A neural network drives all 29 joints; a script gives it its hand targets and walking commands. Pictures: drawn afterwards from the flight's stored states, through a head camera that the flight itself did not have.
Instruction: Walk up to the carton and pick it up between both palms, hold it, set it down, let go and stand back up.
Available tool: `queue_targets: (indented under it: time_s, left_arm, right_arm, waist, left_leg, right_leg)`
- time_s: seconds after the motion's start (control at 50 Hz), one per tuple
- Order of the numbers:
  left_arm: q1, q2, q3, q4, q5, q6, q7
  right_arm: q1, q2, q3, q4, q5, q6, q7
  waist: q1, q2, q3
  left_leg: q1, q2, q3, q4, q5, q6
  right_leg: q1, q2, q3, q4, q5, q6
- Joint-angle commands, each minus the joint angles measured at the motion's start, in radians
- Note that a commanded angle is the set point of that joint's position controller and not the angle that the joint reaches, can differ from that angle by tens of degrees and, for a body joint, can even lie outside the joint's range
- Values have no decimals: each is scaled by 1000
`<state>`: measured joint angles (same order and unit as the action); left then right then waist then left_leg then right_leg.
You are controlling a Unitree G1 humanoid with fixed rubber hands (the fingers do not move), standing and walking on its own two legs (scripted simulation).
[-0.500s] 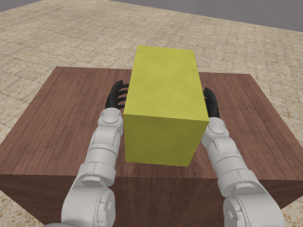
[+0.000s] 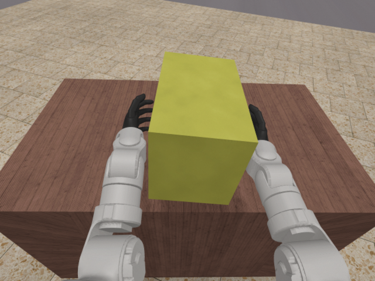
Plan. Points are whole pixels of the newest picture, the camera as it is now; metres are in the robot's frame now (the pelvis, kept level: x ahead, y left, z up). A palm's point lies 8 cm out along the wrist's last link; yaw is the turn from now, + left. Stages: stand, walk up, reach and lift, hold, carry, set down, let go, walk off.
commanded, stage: reach and lift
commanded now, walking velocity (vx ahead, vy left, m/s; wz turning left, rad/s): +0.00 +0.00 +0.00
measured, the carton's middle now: (194, 123) +0.43 -0.01 +0.12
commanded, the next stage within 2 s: hold in 0.78 s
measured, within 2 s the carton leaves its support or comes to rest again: neither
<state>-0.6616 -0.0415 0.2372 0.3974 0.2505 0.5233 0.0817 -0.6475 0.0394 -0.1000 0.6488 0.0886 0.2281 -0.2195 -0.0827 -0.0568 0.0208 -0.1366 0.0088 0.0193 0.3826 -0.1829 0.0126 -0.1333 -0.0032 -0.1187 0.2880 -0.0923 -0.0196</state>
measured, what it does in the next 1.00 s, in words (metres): stands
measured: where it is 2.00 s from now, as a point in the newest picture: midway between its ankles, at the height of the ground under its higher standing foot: outside the picture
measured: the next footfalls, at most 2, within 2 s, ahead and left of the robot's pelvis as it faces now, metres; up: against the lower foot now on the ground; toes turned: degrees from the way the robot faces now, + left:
none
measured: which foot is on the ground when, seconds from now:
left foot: down 0.00-1.00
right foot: down 0.00-1.00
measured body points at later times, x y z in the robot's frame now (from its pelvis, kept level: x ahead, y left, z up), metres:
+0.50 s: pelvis +0.01 +0.00 +0.00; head -0.01 +0.03 +0.45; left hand +0.41 +0.13 +0.16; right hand +0.39 -0.14 +0.15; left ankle +0.02 +0.11 -0.75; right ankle +0.05 -0.11 -0.75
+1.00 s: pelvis +0.01 +0.00 +0.00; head -0.02 +0.03 +0.45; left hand +0.39 +0.14 +0.18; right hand +0.39 -0.13 +0.17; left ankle +0.02 +0.11 -0.75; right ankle +0.05 -0.11 -0.75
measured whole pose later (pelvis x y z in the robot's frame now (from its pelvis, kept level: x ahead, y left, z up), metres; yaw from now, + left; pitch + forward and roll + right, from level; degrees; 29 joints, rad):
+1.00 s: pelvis +0.01 +0.00 +0.00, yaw +0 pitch -7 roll -2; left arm -0.59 -0.07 0.22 0.12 0.28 0.69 0.08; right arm -0.65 -0.04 0.04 0.48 0.24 0.34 -0.26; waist -0.08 -0.03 0.05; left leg -0.06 0.02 0.02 0.41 -0.22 0.01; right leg -0.03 0.01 -0.12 0.27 -0.10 -0.01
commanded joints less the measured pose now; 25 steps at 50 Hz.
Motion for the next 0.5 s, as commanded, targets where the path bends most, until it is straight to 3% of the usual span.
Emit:
queue_targets:
  time_s: [0.0, 0.12, 0.28, 0.48]
  left_arm:
    - [-684, -744, -545, -201, -147, -57, -115]
    - [-659, -681, -461, -168, -105, -32, -146]
    - [-662, -686, -519, -261, -129, -31, -157]
    - [-651, -691, -564, -321, -138, -3, -147]
  right_arm:
    - [-939, 622, 429, -466, 91, -112, 129]
    - [-858, 603, 385, -366, 68, -74, 117]
    - [-861, 624, 455, -462, 119, -67, 95]
    - [-852, 610, 484, -518, 146, -42, 86]
  waist:
    - [5, 128, -636]
    - [-16, 73, -501]
    - [-35, 91, -571]
    - [-34, 103, -555]
  left_leg:
    - [189, -19, -65, 4, 264, -55]
    - [82, -37, -50, -67, 109, -25]
    - [116, -53, -63, -16, 270, -53]
    - [145, -42, -75, -8, 300, -62]
  right_leg:
    - [176, 59, 35, 5, 163, 36]
    - [255, 37, 54, 4, 157, 60]
    - [326, 48, 47, 31, 336, 69]
    - [288, 56, 42, 25, 302, 62]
